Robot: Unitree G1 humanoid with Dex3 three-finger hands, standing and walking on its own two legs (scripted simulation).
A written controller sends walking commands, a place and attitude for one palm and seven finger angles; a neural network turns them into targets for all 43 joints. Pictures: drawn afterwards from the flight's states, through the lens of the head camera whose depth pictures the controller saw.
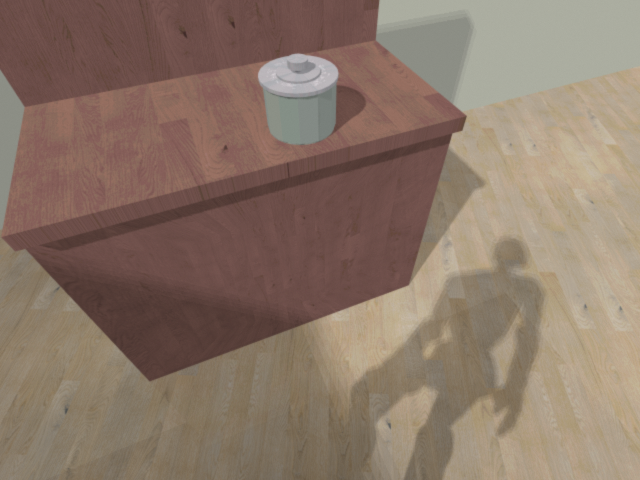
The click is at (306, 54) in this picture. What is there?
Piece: lid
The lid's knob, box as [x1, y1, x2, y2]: [287, 54, 307, 70]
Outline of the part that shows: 287,57 287,66 290,69 301,70 307,67 307,57 305,55 292,54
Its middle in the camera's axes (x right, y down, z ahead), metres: -0.05 -0.35 +0.78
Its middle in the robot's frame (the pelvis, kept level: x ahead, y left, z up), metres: +0.84 +0.09 +0.12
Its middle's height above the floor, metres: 0.89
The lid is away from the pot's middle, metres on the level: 0.00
